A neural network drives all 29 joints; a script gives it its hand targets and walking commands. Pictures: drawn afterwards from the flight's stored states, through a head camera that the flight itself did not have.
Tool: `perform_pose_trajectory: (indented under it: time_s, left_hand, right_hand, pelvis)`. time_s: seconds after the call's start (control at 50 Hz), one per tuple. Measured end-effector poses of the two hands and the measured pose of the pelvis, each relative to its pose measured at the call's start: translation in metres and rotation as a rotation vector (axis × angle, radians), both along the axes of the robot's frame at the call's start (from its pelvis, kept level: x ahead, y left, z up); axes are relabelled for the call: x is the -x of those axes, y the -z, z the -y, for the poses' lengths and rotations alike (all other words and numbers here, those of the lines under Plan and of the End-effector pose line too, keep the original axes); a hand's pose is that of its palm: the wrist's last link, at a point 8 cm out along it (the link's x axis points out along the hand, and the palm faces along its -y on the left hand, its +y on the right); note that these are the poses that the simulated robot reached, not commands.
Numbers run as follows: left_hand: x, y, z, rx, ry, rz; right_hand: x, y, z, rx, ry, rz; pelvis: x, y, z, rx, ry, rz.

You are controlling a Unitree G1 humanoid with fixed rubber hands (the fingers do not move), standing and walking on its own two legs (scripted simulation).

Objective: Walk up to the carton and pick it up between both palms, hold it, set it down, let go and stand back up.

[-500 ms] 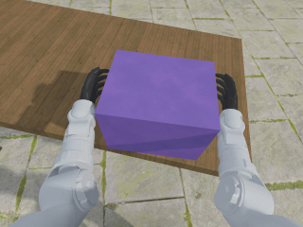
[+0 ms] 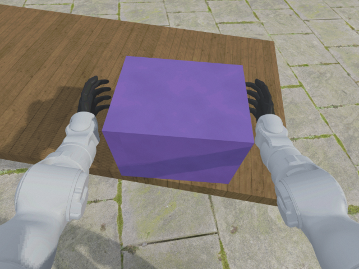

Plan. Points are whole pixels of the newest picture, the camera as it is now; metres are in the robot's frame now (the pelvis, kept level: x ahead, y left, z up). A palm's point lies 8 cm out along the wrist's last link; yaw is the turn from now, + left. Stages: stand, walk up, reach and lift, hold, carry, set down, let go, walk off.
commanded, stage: set down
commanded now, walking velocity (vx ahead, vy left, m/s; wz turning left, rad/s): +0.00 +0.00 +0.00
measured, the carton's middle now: (179, 122) +0.44 +0.02 +0.03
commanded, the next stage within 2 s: none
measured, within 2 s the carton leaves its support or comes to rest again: neither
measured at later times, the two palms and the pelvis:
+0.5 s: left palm (75, 98) +0.43 +0.24 +0.12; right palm (288, 103) +0.45 -0.22 +0.11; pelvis -0.04 -0.02 -0.02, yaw +1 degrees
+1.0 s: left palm (50, 64) +0.43 +0.26 +0.20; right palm (314, 71) +0.45 -0.23 +0.20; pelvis -0.02 -0.01 +0.01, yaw +1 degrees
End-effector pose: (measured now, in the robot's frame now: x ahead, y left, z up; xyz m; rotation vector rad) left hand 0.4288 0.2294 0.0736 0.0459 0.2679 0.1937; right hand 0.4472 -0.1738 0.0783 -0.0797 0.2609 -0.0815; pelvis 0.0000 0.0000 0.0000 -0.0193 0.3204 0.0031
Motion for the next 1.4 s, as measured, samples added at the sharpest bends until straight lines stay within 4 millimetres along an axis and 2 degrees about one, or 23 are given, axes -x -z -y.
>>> perform_pose_trajectory:
  time_s: [0.16, 0.26, 0.36, 0.48, 0.74, 0.94, 1.08, 1.28, 1.4]
  left_hand:
    - [0.014, -0.003, -0.032, -0.057, -0.045, -0.001]
    - [0.014, -0.001, -0.037, -0.071, -0.046, 0.017]
    - [0.006, -0.011, -0.024, -0.053, -0.017, 0.054]
    - [0.0, -0.037, -0.013, -0.026, 0.003, 0.074]
    - [0.002, -0.097, -0.035, -0.028, -0.026, 0.077]
    - [-0.004, -0.121, -0.034, -0.021, 0.003, 0.068]
    - [0.003, -0.12, -0.03, -0.021, 0.047, 0.035]
    - [0.046, -0.076, -0.032, 0.012, 0.053, 0.005]
    - [0.061, -0.072, -0.036, 0.022, 0.036, 0.023]
  right_hand:
    - [0.002, -0.006, 0.039, 0.024, 0.045, 0.01]
    - [0.003, -0.009, 0.058, 0.028, 0.034, 0.025]
    - [0.0, -0.015, 0.054, 0.003, -0.007, 0.051]
    - [-0.003, -0.031, 0.044, -0.026, -0.017, 0.063]
    - [-0.006, -0.1, 0.049, -0.023, 0.032, 0.076]
    - [-0.008, -0.122, 0.052, -0.047, 0.03, 0.06]
    - [0.0, -0.114, 0.054, -0.049, 0.021, 0.041]
    - [0.044, -0.062, 0.049, -0.068, -0.003, 0.018]
    - [0.058, -0.054, 0.045, -0.08, 0.0, 0.027]
  pelvis:
    - [0.018, 0.009, 0.005, -0.001, -0.01, -0.047]
    - [0.029, 0.016, 0.01, -0.006, -0.011, -0.096]
    - [0.036, 0.021, 0.014, -0.013, -0.009, -0.131]
    - [0.039, 0.019, 0.017, -0.02, -0.007, -0.113]
    - [0.032, 0.004, 0.014, -0.009, -0.022, -0.003]
    - [0.025, -0.003, 0.011, -0.004, -0.023, 0.049]
    - [0.021, -0.01, 0.009, -0.007, -0.018, 0.13]
    - [0.02, -0.014, 0.008, -0.011, -0.016, 0.24]
    - [0.023, -0.013, 0.006, -0.012, -0.02, 0.253]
